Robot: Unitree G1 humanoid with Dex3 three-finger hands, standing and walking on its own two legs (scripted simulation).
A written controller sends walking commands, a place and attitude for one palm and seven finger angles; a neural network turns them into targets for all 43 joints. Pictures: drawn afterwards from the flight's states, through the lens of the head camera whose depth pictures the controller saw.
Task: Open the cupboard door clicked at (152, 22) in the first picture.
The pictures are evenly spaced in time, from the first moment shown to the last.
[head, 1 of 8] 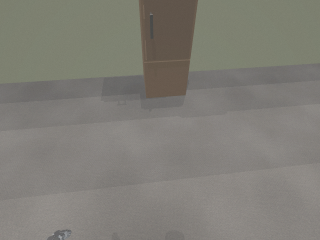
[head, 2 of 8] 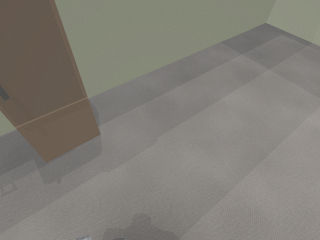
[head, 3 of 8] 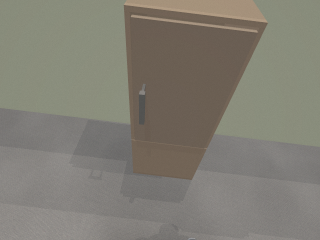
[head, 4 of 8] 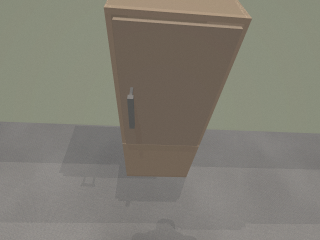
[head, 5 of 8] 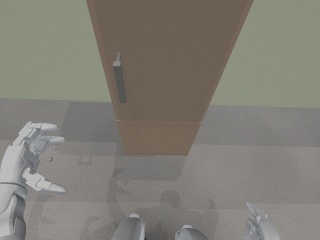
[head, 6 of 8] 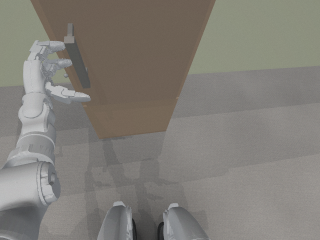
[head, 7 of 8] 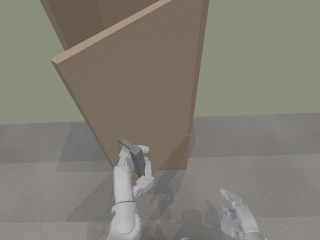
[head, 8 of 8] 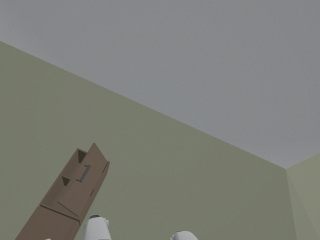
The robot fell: yes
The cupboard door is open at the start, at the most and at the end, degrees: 0 62 62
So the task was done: no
